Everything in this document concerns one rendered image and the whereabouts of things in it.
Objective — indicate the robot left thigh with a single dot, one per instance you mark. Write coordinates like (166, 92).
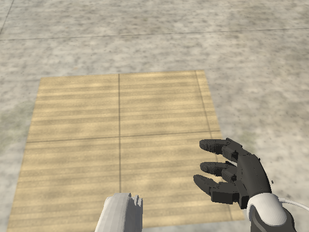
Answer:
(121, 213)

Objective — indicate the right robot hand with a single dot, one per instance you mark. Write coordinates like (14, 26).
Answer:
(243, 181)

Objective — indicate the right robot forearm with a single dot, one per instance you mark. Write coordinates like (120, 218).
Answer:
(266, 214)

